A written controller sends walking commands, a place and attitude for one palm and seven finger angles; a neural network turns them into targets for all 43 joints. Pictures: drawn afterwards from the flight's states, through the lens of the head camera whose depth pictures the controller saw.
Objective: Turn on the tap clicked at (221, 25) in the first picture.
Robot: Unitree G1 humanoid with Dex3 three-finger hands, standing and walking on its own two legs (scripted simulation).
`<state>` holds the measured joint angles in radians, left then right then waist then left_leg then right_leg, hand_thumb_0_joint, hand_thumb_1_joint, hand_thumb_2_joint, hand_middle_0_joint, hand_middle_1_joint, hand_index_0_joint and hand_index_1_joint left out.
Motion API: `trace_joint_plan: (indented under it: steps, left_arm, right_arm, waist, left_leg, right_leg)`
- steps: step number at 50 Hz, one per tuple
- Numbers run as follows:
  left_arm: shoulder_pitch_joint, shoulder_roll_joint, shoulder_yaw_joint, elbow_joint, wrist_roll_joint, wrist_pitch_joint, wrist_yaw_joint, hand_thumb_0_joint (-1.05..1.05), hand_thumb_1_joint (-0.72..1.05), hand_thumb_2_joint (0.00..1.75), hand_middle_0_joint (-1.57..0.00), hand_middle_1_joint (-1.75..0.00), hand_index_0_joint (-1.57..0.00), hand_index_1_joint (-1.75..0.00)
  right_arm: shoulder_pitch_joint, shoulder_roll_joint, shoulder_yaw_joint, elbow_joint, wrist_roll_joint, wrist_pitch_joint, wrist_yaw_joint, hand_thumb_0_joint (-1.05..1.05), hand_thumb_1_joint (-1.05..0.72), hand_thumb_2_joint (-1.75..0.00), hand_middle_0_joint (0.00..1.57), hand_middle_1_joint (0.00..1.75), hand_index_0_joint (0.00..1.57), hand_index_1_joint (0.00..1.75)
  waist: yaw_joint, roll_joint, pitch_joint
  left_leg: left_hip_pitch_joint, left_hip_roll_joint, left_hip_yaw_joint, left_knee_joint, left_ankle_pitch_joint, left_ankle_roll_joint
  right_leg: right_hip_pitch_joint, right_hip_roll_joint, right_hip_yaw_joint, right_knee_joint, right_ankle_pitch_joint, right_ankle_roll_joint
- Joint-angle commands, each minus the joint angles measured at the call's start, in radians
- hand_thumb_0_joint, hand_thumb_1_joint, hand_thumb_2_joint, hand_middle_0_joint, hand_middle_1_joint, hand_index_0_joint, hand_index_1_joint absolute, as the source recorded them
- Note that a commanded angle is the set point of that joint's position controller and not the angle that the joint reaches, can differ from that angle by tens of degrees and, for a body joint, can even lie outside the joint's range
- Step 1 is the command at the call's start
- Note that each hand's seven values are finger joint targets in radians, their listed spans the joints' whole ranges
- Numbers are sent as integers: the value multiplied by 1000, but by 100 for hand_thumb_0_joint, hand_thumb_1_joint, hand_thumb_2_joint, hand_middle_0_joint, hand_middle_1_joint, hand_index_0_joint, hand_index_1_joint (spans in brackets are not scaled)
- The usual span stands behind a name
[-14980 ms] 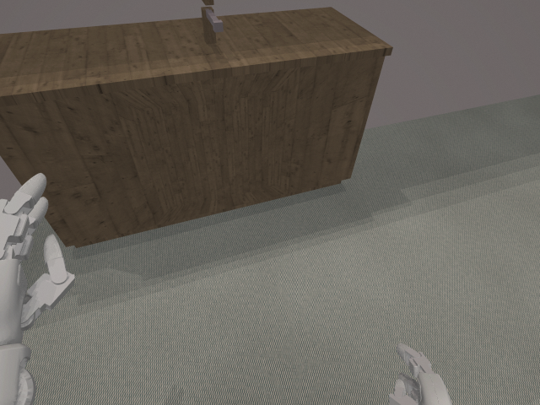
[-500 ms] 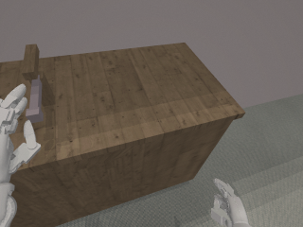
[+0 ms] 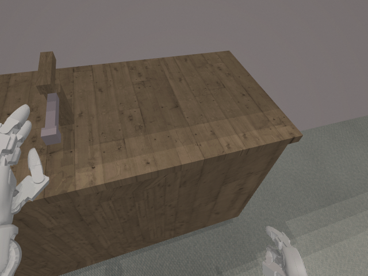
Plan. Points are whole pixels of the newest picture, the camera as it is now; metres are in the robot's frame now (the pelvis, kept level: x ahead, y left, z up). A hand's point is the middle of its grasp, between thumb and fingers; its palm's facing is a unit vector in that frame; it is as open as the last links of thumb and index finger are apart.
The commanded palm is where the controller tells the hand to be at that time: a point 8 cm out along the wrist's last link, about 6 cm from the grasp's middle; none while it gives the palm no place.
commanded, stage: look again from close up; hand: left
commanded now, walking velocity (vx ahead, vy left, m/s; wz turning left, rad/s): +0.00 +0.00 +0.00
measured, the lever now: (51, 135) +0.34 +0.32 +0.10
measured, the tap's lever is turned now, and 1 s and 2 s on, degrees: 0 0 0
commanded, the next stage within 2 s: turn the palm inward beside the body in 0.12 s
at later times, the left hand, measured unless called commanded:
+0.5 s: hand (55, 186) +0.21 +0.23 +0.15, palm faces +0.38 -0.87 -0.32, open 7.4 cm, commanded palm +0.15 +0.27 +0.17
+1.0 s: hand (70, 191) +0.20 +0.21 +0.15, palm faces +0.52 -0.81 -0.28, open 7.4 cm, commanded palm +0.14 +0.25 +0.17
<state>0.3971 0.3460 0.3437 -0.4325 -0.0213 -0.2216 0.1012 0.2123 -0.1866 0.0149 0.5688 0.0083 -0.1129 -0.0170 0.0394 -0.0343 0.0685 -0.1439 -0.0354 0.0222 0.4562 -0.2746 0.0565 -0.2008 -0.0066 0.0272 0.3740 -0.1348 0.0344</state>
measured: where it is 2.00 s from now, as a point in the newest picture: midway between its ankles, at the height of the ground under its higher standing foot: outside the picture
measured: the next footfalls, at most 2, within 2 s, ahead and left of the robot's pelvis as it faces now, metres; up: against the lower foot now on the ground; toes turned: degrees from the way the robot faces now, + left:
none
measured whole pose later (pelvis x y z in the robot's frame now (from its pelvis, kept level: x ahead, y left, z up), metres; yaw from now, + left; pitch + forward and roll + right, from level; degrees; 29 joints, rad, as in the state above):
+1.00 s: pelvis +0.01 -0.06 -0.02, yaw +4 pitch +0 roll +0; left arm 0.35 0.31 0.33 -0.40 -0.15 0.02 0.10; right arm 0.16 -0.24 0.00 0.70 0.00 -0.19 -0.08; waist 0.08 0.05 -0.03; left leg -0.27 0.00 -0.07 0.64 -0.37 -0.02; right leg -0.34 0.03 -0.05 0.64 -0.30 -0.05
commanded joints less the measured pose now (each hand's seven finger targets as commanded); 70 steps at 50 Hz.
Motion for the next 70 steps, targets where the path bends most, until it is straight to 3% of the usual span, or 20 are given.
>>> trace_joint_plan:
  steps: [1,10,11,12,13,14,15,16,19,21,22,24,26,30,35,40,42,48,51,70]
  left_arm:
    - [-76,173,108,-225,-6,-63,22,0,90,90,-20,-30,-20,-30]
    - [-68,157,92,-209,-10,-59,22,0,90,90,-20,-30,-20,-30]
    - [-1011,958,332,-625,19,-209,54,0,90,90,-20,-30,-20,-30]
    - [-638,427,304,103,122,9,-20,0,90,90,-20,-30,-20,-30]
    - [-424,219,133,115,-33,109,-69,0,90,90,-20,-30,-20,-30]
    - [-473,199,146,-113,-113,133,-107,0,90,90,-20,-30,-20,-30]
    - [-271,212,180,56,-147,202,-145,0,90,90,-20,-30,-20,-30]
    - [-114,84,90,116,-168,255,-179,0,90,90,-20,-30,-20,-30]
    - [-167,107,28,-19,-110,281,-166,0,90,90,-20,-30,-20,-30]
    - [-213,221,135,-100,-99,225,-104,0,90,90,-20,-30,-20,-30]
    - [-274,245,158,-168,-85,183,-74,0,90,90,-20,-30,-20,-30]
    - [-277,216,170,-134,-93,117,-16,0,90,90,-20,-30,-20,-30]
    - [-332,291,218,-188,-80,58,29,0,90,90,-20,-30,-20,-30]
    - [-358,206,97,-106,-52,71,56,0,90,90,-20,-30,-20,-30]
    - [-390,215,61,-47,-83,180,6,0,90,90,-20,-30,-20,-30]
    - [-340,213,102,-56,-113,209,4,0,90,90,-20,-30,-20,-30]
    - [-297,208,115,-104,-118,197,17,0,90,90,-20,-30,-20,-30]
    - [-99,159,120,-192,-133,167,15,0,90,90,-20,-30,-20,-30]
    - [-72,146,117,-219,-143,162,5,0,90,90,-20,-30,-20,-30]
    - [-91,58,18,-274,-155,240,40,0,90,90,-20,-30,-20,-30]
  right_arm:
    - [-97,-138,-55,-157,1,-56,-16,0,-90,-90,20,30,20,30]
    - [-91,-139,-57,-158,4,-50,-17,0,-90,-90,20,30,20,30]
    - [124,-188,172,-300,60,-30,-71,0,-90,-90,20,30,20,30]
    - [-18,-89,-36,-71,-84,-71,-43,0,-90,-90,20,30,20,30]
    - [-1,-163,-55,-86,-42,-79,9,0,-90,-90,20,30,20,30]
    - [-38,-204,-59,-103,-52,-105,12,0,-90,-90,20,30,20,30]
    - [-29,-203,-69,-54,-28,-104,2,0,-90,-90,20,30,20,30]
    - [-75,-195,-42,-69,-10,-97,17,0,-90,-90,20,30,20,30]
    - [-160,-200,-29,-98,3,-89,24,0,-90,-90,20,30,20,30]
    - [-192,-199,-28,-113,3,-85,10,0,-90,-90,20,30,20,30]
    - [-198,-185,-33,-125,-14,-92,2,0,-90,-90,20,30,20,30]
    - [-200,-161,-28,-106,-19,-100,-13,0,-90,-90,20,30,20,30]
    - [-199,-155,-25,-89,-18,-106,-25,0,-90,-90,20,30,20,30]
    - [-188,-151,-19,-51,-18,-121,-49,0,-90,-90,20,30,20,30]
    - [-234,-154,-22,-23,-9,-120,-90,0,-90,-90,20,30,20,30]
    - [-250,-145,-33,-9,0,-116,-94,0,-90,-90,20,30,20,30]
    - [-248,-138,-34,-18,0,-120,-89,0,-90,-90,20,30,20,30]
    - [-164,-151,-37,-35,-10,-139,-75,0,-90,-90,20,30,20,30]
    - [-150,-155,-41,-40,-7,-149,-76,0,-90,-90,20,30,20,30]
    - [-179,-140,-11,-55,-1,-185,-93,0,-90,-90,20,30,20,30]
  waist:
    - [-8,95,-152]
    - [-6,83,-133]
    - [-91,377,-106]
    - [43,256,-318]
    - [-11,260,-325]
    - [13,196,-384]
    - [55,167,-344]
    - [62,152,-251]
    - [36,33,-101]
    - [37,49,-91]
    - [41,47,-167]
    - [34,39,-151]
    - [40,99,-181]
    - [8,141,-127]
    - [12,39,-112]
    - [41,-2,-143]
    - [51,8,-190]
    - [58,33,-292]
    - [54,47,-272]
    - [59,87,-188]
  left_leg:
    - [-122,77,-55,-133,138,-59]
    - [-134,81,-60,-145,108,-53]
    - [-345,80,-95,-96,98,-30]
    - [24,93,-64,-95,582,-89]
    - [144,97,-64,-56,806,-188]
    - [212,87,-60,-21,840,-175]
    - [177,85,-43,-24,764,-152]
    - [116,86,-36,-35,716,-154]
    - [-62,68,-50,-61,289,-75]
    - [-124,50,-59,-70,44,-61]
    - [-137,38,-66,-63,-4,-57]
    - [-180,27,-62,-33,-88,-53]
    - [-194,20,-50,-9,-123,-47]
    - [-231,7,-46,33,-225,-33]
    - [-261,8,-37,112,-173,-34]
    - [-277,27,-60,140,-133,-50]
    - [-263,27,-61,131,-96,-46]
    - [-169,10,-39,120,233,-24]
    - [-143,11,-38,126,320,-27]
    - [-158,18,-79,52,123,-59]
  right_leg:
    - [189,-14,6,5,171,-47]
    - [186,-13,9,0,137,-43]
    - [168,53,-1,117,-117,16]
    - [156,44,-29,81,42,-89]
    - [20,71,-102,92,99,-93]
    - [28,53,-90,77,137,-74]
    - [50,45,-91,82,147,-72]
    - [50,48,-109,73,171,-69]
    - [-12,34,-128,103,46,-62]
    - [-34,38,-109,122,-72,-64]
    - [-22,28,-95,134,-117,-64]
    - [-64,30,-85,144,-198,-58]
    - [-72,24,-58,142,-245,-56]
    - [-114,-5,-18,106,-348,-53]
    - [-62,-67,111,-5,-528,-38]
    - [-20,-106,153,-7,-501,-17]
    - [5,-99,132,22,-414,-17]
    - [73,-32,-23,183,210,-26]
    - [53,-15,-55,201,283,-37]
    - [-29,-2,-93,158,-58,-59]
